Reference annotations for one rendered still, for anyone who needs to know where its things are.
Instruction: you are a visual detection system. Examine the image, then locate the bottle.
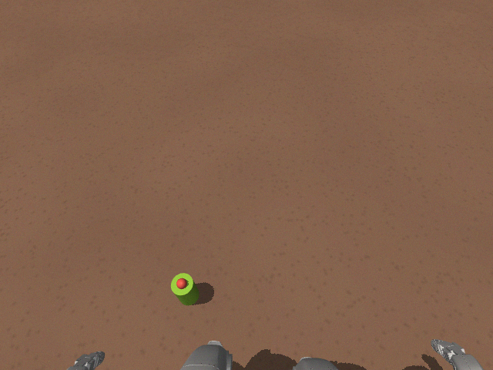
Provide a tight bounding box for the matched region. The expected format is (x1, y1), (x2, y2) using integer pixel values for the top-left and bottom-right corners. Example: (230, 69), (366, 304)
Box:
(171, 273), (200, 305)

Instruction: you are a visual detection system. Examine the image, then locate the left robot hand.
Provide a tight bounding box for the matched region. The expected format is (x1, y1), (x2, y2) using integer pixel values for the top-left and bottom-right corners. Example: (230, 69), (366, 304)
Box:
(67, 351), (105, 370)

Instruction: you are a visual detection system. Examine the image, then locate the right robot hand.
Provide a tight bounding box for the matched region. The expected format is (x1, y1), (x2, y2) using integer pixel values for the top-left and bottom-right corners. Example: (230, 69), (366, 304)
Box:
(431, 339), (484, 370)

